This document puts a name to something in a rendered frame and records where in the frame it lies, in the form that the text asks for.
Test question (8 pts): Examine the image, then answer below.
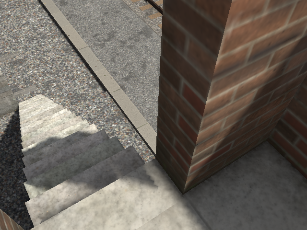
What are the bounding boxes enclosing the stairs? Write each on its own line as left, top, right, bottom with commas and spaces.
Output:
18, 94, 146, 227

